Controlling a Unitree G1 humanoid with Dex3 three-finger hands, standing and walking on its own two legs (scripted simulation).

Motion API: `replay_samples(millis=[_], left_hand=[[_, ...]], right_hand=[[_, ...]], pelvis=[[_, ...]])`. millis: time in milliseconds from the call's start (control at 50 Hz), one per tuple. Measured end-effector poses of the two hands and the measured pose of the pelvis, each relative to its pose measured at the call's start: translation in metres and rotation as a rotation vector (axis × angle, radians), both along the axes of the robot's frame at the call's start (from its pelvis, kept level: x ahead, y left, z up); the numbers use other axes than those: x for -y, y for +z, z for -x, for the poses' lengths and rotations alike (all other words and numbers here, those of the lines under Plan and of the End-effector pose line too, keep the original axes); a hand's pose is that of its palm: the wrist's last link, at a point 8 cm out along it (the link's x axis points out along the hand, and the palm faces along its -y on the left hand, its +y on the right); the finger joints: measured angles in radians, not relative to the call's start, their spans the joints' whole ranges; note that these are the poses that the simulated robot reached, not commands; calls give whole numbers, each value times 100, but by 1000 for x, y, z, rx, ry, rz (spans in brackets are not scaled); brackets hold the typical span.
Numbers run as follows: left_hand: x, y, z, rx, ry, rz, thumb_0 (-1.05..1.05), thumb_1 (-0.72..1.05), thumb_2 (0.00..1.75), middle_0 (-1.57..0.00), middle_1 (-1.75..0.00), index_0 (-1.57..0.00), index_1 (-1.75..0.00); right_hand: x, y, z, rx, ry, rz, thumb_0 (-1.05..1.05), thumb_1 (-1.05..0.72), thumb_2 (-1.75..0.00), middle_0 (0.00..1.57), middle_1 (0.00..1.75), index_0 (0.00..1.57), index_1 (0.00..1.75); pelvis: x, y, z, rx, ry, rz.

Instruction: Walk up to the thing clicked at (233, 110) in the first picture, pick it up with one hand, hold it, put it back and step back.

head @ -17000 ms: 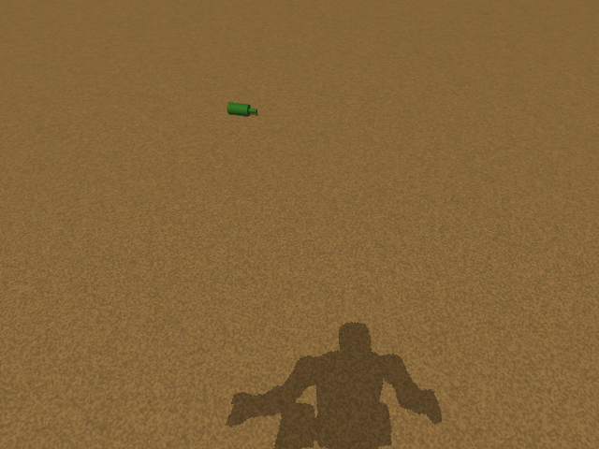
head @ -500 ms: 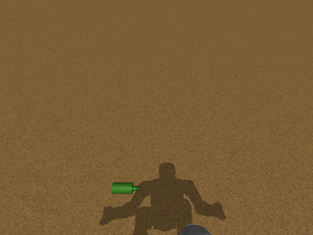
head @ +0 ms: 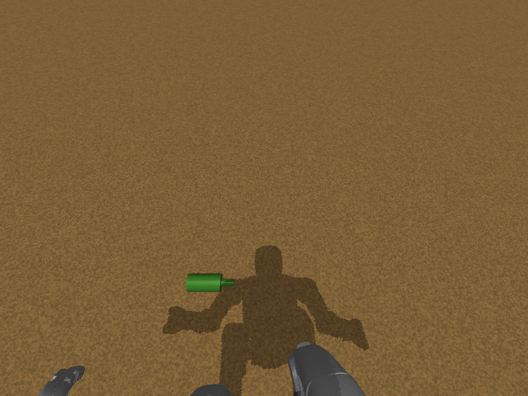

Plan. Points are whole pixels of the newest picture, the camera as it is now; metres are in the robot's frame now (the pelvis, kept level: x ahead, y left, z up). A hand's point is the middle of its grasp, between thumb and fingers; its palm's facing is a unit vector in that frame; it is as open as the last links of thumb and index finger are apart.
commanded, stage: walk up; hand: left
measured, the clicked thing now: (211, 282) +0.54 +0.18 -0.72
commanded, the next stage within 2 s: stand in 0.66 s
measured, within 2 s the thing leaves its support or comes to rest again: neither
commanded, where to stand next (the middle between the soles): +0.14 -0.04 m, yaw -3 degrees
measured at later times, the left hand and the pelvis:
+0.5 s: hand out of the picture +0.14 +0.23 -0.11, palm faces -0.10 -0.88 -0.46, open 7.4 cm; pelvis +0.04 -0.04 +0.01, yaw -5 degrees
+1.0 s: hand out of the picture +0.11 +0.23 -0.14, palm faces -0.11 -0.93 -0.34, open 7.4 cm; pelvis +0.04 -0.02 +0.02, yaw -4 degrees
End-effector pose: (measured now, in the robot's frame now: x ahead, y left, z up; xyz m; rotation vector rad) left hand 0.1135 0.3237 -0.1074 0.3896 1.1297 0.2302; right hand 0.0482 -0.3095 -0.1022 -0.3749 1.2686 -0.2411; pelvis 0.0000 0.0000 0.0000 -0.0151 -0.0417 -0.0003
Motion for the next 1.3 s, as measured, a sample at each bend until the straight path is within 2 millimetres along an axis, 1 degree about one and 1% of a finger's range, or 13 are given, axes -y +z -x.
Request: replay_samples(millis=[80, 140, 220, 280, 360, 440, 540, 680, 780, 940, 1020, 1140, 1300], left_hand=[[-1, 1, 31, -97, -20, 19, 1, 90, 90, -21, -30, -20, -30], [4, 4, 43, -161, -55, 27, 1, 90, 90, -21, -30, -20, -30], [19, 12, 29, -152, -101, 26, 1, 90, 90, -21, -30, -20, -30], [35, 17, 7, -71, -128, 12, 1, 90, 90, -21, -30, -20, -30], [52, 25, -8, 17, -130, -6, 1, 90, 90, -21, -30, -20, -30], [58, 38, -15, 40, -122, -24, 1, 90, 90, -21, -30, -20, -30], [49, 41, -26, 43, -111, -54, 1, 90, 90, -21, -30, -21, -30], [23, 15, -47, 59, -88, -42, 1, 90, 90, -21, -30, -20, -30], [26, 4, -42, 22, -72, 12, 1, 90, 90, -21, -30, -20, -30], [45, 4, -5, -73, -71, 61, 1, 90, 90, -21, -30, -20, -30], [49, 9, 4, -113, -56, 76, 1, 90, 90, -21, -30, -20, -30], [52, 14, -1, -115, -42, 76, 1, 90, 90, -21, -30, -20, -30], [54, 18, -27, -83, -54, 70, 1, 90, 90, -21, -30, -20, -30]], right_hand=[[6, 15, 12, 29, -19, 14, 0, -90, -90, 21, 30, 21, 30], [18, 25, 19, 71, -40, 24, 0, -90, -90, 21, 30, 21, 30], [42, 32, 34, 72, -66, 37, 0, -90, -90, 21, 30, 21, 30], [63, 23, 40, 43, -80, 36, 0, -90, -90, 21, 30, 21, 30], [74, 10, 30, 18, -106, 22, 0, -90, -90, 20, 30, 20, 30], [68, 3, 5, 55, -89, -18, 0, -90, -90, 20, 30, 20, 30], [48, -9, -20, 71, -78, -61, 0, -90, -90, 20, 30, 20, 30], [16, -22, -37, 72, -32, -50, 0, -90, -90, 20, 30, 20, 30], [0, -8, -39, 99, -14, -56, 0, -90, -90, 21, 30, 21, 30], [5, 4, -47, 129, -59, -71, 0, -90, -90, 21, 30, 21, 30], [9, 7, -50, 120, -62, -83, 0, -90, -90, 21, 30, 20, 30], [15, 10, -50, 89, -67, -78, 0, -90, -90, 20, 30, 20, 30], [18, 12, -54, 75, -80, -72, 0, -90, -90, 20, 30, 20, 30]], pelvis=[[1, 9, -2, -15, -33, -3], [6, 13, -8, -16, -61, -3], [20, 15, -16, -11, -84, -1], [34, 9, -22, 0, -87, 4], [44, 7, -29, 15, -85, 7], [44, 12, -36, 20, -81, 7], [36, 10, -39, 21, -79, -3], [14, -8, -33, 14, -50, -29], [10, -1, -30, 12, -62, -26], [16, 13, -32, 23, -69, -8], [18, 20, -37, 13, -68, -9], [22, 26, -44, 9, -70, -11], [24, 28, -50, 7, -76, -11]])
